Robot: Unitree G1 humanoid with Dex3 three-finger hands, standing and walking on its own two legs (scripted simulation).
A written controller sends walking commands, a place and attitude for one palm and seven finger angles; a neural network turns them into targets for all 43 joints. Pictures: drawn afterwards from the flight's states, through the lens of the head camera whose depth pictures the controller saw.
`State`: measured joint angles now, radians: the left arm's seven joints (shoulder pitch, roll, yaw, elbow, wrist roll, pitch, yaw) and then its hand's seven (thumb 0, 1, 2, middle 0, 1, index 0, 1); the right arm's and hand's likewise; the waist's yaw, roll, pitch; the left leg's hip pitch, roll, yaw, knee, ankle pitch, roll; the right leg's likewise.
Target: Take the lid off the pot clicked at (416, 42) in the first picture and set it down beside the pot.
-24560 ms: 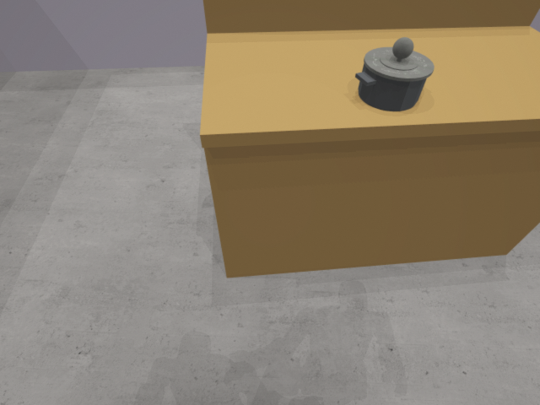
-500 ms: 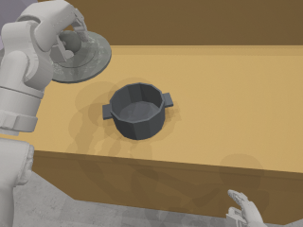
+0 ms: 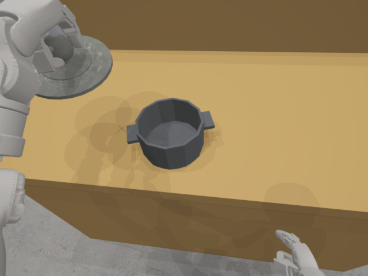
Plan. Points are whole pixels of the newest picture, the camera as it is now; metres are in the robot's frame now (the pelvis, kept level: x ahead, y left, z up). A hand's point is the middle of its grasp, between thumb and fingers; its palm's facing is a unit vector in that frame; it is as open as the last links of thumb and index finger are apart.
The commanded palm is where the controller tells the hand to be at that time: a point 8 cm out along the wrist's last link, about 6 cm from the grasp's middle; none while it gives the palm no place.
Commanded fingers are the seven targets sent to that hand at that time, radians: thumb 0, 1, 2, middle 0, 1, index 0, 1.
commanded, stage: move the lid sideways beside the pot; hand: left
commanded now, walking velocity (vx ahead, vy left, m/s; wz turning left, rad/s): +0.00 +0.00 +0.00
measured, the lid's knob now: (58, 47) +0.46 +0.25 +0.27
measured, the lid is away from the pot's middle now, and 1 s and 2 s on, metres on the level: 0.19 0.24 0.23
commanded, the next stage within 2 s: lower the lid onto the table in 0.46 s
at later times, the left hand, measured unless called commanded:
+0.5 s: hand (28, 51) +0.43 +0.29 +0.28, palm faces -0.10 -0.01 -0.99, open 7.9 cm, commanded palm +0.40 +0.29 +0.35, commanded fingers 0.00 0.36 1.34 -1.02 -0.75 -1.00 -0.75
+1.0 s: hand (37, 67) +0.43 +0.29 +0.25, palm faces -0.16 -0.06 -0.99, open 7.9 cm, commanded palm +0.40 +0.29 +0.32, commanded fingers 0.00 0.36 1.34 -1.02 -0.75 -1.00 -0.75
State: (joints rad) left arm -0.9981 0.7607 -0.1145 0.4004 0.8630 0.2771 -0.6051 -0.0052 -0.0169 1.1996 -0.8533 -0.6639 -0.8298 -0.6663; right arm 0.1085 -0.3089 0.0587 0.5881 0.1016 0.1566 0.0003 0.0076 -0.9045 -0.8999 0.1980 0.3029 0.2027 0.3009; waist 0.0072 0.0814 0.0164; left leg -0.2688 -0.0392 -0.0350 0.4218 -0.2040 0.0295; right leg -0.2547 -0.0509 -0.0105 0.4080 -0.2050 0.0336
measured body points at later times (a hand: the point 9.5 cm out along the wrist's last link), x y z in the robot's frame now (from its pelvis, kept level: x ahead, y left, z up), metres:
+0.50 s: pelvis +0.00 +0.00 +0.00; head +0.05 -0.02 +0.45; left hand +0.43 +0.29 +0.33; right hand +0.15 -0.25 -0.12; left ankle +0.01 +0.10 -0.74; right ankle +0.00 -0.15 -0.74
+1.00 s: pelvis +0.00 +0.00 +0.00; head +0.04 -0.02 +0.45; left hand +0.43 +0.29 +0.30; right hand +0.16 -0.24 -0.11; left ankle +0.01 +0.10 -0.74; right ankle +0.00 -0.15 -0.74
